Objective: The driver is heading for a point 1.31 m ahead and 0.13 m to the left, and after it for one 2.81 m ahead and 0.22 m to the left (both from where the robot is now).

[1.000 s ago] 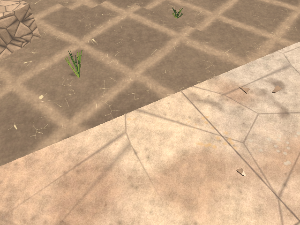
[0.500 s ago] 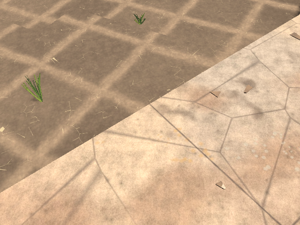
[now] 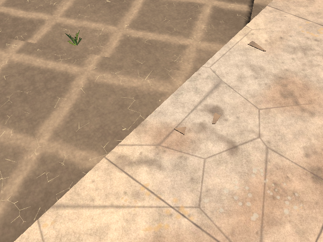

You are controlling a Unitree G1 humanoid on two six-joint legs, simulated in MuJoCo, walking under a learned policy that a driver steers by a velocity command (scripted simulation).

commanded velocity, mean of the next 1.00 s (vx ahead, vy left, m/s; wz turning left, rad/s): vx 0.50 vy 0.00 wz -0.06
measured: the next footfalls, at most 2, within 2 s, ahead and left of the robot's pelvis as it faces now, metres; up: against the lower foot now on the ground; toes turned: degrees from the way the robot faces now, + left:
right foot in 0.40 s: +0.37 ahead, -0.17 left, +0.00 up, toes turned -3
left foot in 0.96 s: +0.69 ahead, +0.06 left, +0.00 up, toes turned +1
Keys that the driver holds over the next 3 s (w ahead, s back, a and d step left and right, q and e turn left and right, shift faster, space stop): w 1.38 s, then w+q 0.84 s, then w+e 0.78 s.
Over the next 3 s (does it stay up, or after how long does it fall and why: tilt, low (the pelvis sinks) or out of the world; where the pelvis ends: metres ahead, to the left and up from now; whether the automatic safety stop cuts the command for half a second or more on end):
stays up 1.86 0.27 -0.20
